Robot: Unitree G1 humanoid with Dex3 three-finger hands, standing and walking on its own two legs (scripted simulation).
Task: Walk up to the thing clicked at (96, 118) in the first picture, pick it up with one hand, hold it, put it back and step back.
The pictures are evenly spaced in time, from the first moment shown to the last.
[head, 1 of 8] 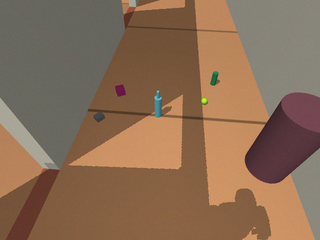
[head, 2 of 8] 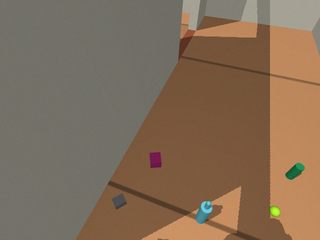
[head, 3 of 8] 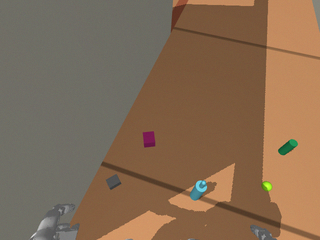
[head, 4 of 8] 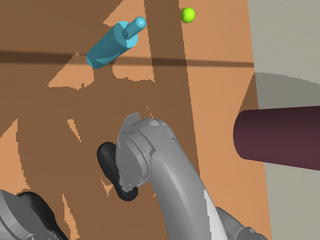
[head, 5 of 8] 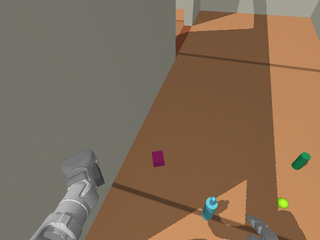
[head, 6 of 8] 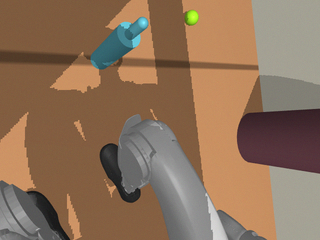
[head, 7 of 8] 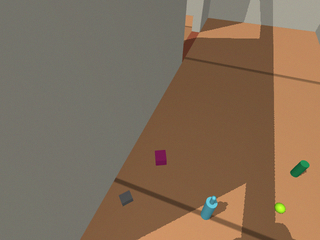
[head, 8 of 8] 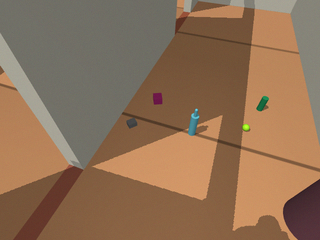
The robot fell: no
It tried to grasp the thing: yes
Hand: left
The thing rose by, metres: 0.68
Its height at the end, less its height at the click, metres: +0.00
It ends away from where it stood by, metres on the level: 0.00
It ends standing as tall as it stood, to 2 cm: yes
